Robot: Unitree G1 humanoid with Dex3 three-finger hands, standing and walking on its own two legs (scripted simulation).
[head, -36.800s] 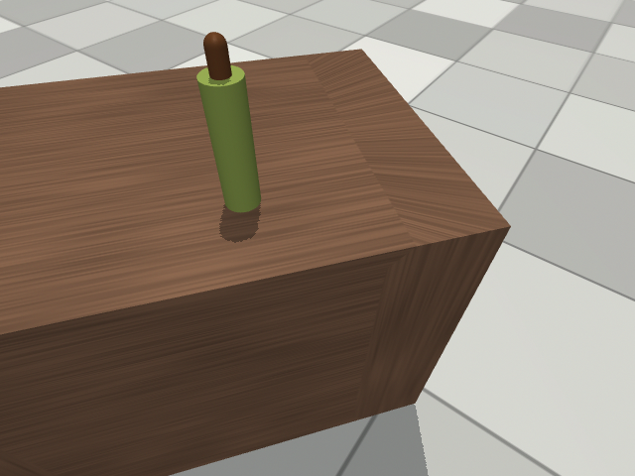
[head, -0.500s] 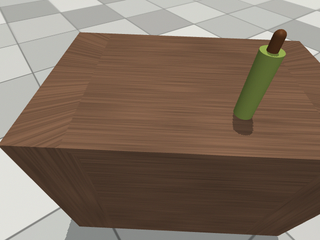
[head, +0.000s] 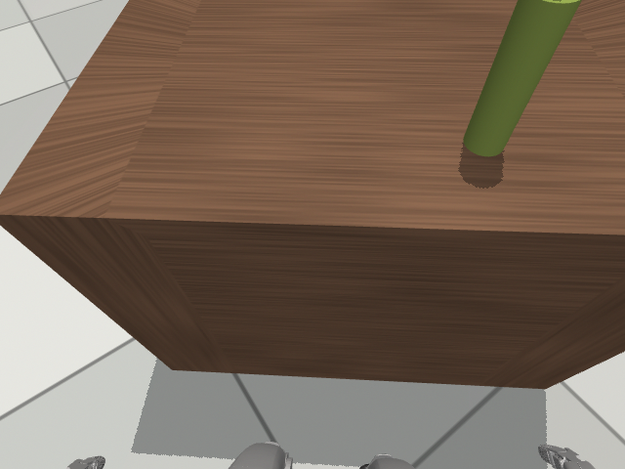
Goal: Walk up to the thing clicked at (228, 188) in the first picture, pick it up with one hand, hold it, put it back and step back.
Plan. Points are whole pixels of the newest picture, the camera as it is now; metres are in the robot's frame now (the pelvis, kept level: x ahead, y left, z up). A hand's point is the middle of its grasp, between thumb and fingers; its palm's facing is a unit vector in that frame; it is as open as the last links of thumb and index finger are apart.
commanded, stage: step back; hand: right
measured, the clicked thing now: (520, 61) +0.58 -0.25 +0.17
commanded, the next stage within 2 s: none
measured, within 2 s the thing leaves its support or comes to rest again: neither
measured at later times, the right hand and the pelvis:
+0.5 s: hand out of the picture +0.00 -0.27 -0.16, palm faces +0.02 +0.92 -0.38, open 7.4 cm; pelvis -0.10 +0.01 -0.01, yaw -3 degrees
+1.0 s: hand out of the picture -0.16 -0.23 -0.13, palm faces -0.03 +0.91 -0.42, open 7.4 cm; pelvis -0.23 +0.04 +0.00, yaw -2 degrees
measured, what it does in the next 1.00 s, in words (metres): walks backwards: left foot, then right foot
